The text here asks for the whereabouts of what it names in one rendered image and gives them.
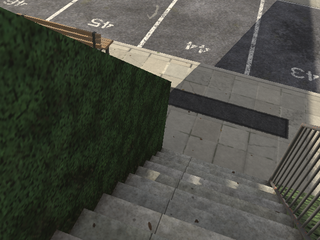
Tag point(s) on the stairs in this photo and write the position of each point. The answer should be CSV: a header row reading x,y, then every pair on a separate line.
x,y
179,197

